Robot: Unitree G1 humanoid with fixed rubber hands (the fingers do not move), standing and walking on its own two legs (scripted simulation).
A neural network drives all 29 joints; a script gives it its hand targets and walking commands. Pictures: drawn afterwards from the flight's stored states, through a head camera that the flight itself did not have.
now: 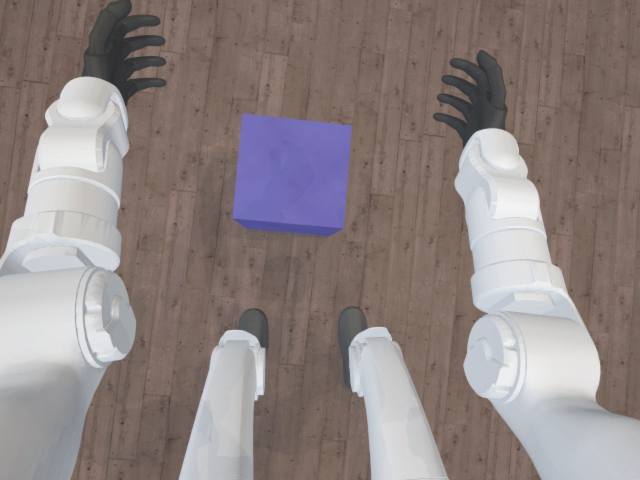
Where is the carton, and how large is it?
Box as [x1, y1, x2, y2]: [232, 113, 351, 235]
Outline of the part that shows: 242,113 232,217 246,228 330,235 343,228 351,126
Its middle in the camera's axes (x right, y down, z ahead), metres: -0.06 -0.13 +0.86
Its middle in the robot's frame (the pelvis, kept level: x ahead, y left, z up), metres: +0.52 +0.01 -0.54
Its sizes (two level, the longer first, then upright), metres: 0.210 0.200 0.250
